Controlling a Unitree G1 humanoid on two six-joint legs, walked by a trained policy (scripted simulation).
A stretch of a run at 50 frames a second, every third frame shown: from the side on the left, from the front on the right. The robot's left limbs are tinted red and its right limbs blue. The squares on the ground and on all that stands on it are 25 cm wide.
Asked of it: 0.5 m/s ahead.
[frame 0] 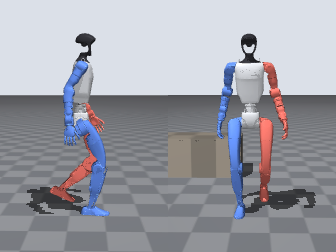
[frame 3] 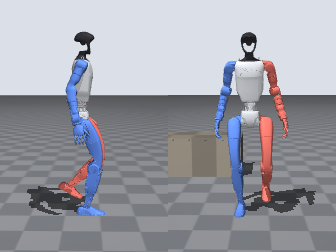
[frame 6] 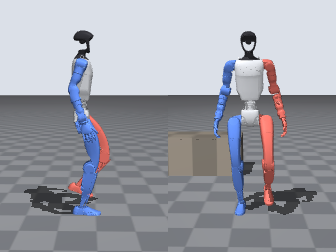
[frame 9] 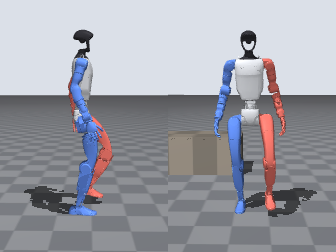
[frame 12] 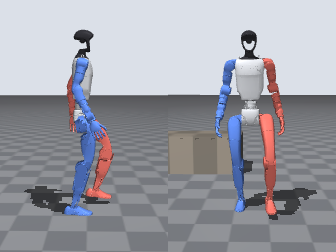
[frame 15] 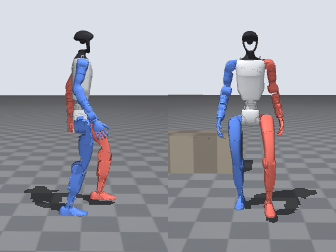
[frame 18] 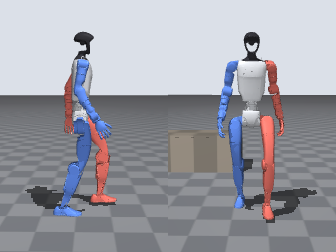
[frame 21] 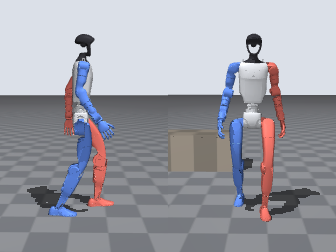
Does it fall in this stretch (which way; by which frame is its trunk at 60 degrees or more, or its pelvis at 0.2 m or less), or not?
no
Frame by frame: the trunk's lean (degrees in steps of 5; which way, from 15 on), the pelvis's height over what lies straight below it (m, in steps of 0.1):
0: 5, 0.8
3: 5, 0.8
6: 0, 0.8
9: 0, 0.8
12: 5, 0.8
15: 5, 0.8
18: 5, 0.8
21: 5, 0.8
